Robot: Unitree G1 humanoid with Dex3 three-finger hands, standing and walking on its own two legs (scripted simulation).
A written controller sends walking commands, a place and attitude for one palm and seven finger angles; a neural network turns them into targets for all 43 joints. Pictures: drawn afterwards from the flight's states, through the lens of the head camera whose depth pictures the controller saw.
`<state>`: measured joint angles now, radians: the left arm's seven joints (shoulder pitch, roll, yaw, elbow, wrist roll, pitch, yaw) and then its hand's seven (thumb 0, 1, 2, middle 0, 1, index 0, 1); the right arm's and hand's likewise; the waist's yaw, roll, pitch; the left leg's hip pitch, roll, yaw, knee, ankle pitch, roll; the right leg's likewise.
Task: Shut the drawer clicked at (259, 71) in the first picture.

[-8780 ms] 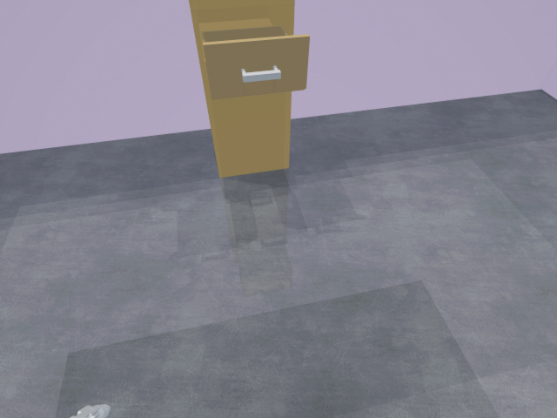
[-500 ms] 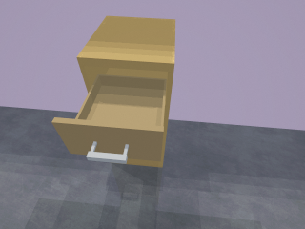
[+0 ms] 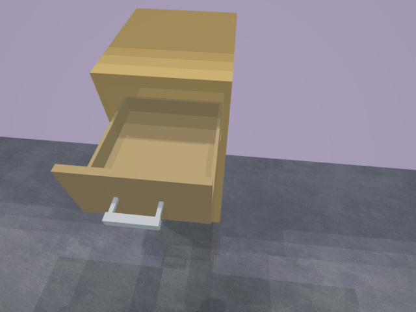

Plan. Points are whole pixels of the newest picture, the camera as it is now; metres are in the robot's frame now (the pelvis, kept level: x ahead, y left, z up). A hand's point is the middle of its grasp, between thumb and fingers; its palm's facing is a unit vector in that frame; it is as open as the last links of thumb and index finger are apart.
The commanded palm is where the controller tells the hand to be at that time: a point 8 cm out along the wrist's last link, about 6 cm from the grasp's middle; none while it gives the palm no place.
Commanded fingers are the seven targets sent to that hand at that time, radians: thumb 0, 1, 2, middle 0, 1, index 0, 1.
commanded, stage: come to a stop and stand still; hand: left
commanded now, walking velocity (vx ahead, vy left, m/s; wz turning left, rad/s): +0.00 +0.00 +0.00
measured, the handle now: (135, 212) +0.32 +0.19 -0.04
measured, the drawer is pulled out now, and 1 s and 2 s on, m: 0.30 0.30 0.30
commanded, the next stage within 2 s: look again from close up in 0.80 s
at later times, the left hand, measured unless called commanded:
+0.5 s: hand out of the picture -0.03 +0.18 -0.18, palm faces +0.02 -0.99 -0.16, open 7.4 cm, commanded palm none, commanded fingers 0.00 0.90 0.90 -0.20 -0.30 -0.20 -0.30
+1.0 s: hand out of the picture -0.01 +0.19 -0.17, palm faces +0.03 -0.98 -0.21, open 7.3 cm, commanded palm none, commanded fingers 0.00 0.90 0.90 -0.20 -0.30 -0.20 -0.30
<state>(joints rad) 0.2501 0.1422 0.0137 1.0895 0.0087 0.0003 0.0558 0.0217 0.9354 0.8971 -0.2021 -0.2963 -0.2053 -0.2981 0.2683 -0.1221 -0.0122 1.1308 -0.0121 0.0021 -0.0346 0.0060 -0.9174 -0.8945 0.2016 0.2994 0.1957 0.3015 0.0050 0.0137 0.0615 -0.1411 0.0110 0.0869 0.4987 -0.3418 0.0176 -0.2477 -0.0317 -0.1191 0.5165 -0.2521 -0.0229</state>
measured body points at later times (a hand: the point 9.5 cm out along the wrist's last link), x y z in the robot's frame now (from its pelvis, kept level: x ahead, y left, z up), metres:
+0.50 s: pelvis -0.01 +0.03 +0.00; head +0.01 +0.03 +0.45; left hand -0.03 +0.23 -0.16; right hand -0.03 -0.17 -0.16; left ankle -0.04 +0.10 -0.74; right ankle +0.02 -0.10 -0.74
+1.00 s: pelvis +0.00 +0.03 +0.00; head +0.00 +0.01 +0.45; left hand -0.01 +0.24 -0.15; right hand -0.02 -0.18 -0.17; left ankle -0.05 +0.10 -0.74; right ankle +0.02 -0.10 -0.74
